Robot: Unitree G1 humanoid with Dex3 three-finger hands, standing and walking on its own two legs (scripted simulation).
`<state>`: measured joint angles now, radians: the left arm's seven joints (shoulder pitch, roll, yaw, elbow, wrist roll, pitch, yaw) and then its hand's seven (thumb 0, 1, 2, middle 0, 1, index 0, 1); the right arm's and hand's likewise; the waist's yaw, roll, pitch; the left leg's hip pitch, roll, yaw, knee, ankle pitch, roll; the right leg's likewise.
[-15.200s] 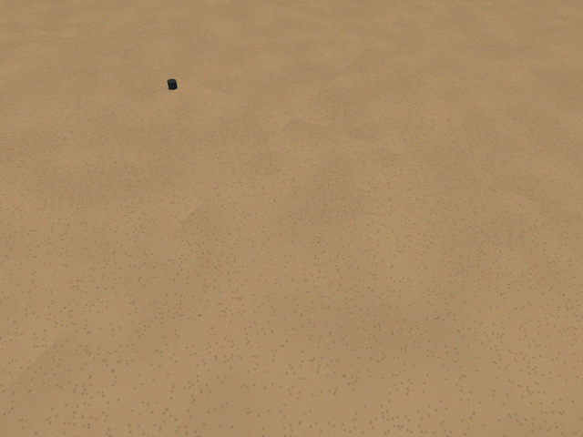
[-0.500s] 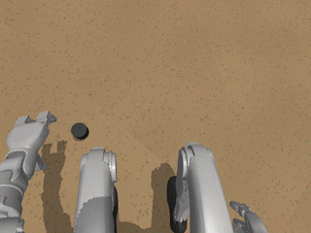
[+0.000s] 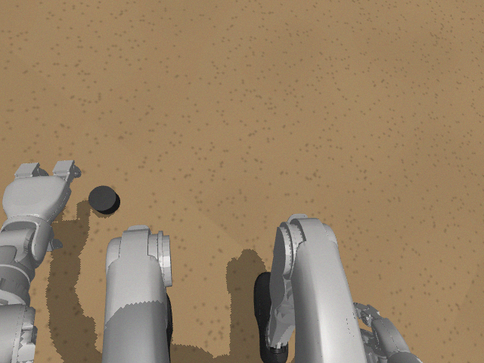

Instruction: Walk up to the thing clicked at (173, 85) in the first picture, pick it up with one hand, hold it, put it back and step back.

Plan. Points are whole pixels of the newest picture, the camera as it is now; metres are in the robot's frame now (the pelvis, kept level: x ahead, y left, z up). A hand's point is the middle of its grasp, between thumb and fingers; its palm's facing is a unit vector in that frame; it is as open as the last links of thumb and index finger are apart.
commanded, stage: rise first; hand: left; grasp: from above
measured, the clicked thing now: (105, 200) +0.42 +0.25 -0.33
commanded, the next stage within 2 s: approach in 0.84 s
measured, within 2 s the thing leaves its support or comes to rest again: neither
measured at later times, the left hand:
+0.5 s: hand (62, 210) +0.37 +0.29 -0.20, palm faces -0.46 -0.08 -0.88, open 13.2 cm
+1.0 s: hand (69, 209) +0.38 +0.29 -0.22, palm faces -0.46 -0.08 -0.89, open 13.2 cm
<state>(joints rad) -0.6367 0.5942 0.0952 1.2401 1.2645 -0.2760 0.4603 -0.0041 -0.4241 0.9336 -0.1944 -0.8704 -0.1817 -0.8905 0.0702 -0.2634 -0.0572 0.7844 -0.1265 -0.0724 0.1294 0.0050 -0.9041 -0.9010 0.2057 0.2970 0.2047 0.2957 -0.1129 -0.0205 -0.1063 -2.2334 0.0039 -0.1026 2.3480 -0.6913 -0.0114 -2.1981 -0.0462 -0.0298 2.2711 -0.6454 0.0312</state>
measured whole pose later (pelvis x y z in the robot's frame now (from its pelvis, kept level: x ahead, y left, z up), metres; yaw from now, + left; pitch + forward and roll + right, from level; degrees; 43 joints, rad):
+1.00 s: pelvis +0.01 +0.00 -0.03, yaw +0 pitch +33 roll -6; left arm -0.71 0.62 0.14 1.40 1.31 -0.29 0.56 0.00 -0.36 0.88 -0.26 -0.82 -0.24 -0.85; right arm 0.07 -0.27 -0.05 0.83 -0.19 -0.10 0.18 0.00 -0.91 -0.90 0.21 0.30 0.20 0.30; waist -0.16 -0.03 -0.08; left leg -2.30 -0.01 -0.11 2.44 -0.72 -0.02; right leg -2.27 -0.04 -0.03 2.36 -0.67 0.03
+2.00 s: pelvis +0.00 +0.00 -0.03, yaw -1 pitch +32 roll -6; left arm -0.93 0.63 0.09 1.66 1.34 -0.24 0.62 0.00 -0.54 1.02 -0.09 -1.01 -0.08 -1.02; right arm 0.05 -0.30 0.01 0.81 -0.22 -0.15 0.20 0.00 -0.91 -0.89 0.20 0.30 0.20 0.30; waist -0.25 -0.04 -0.06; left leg -2.31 -0.01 -0.13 2.45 -0.70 -0.03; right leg -2.27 -0.04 -0.04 2.36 -0.65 0.03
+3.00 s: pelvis +0.01 +0.01 -0.06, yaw -6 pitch +27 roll -12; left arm -0.85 0.74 0.13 1.75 1.33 -0.25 0.81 0.00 -0.49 0.96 -0.07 -1.01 -0.08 -1.01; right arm 0.02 -0.31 0.12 0.87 -0.36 -0.28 0.39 0.00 -0.91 -0.90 0.20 0.30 0.20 0.29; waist -0.31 -0.08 0.06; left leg -2.35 -0.01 -0.22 2.60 -0.75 -0.01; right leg -2.26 0.00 -0.10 2.43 -0.66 0.07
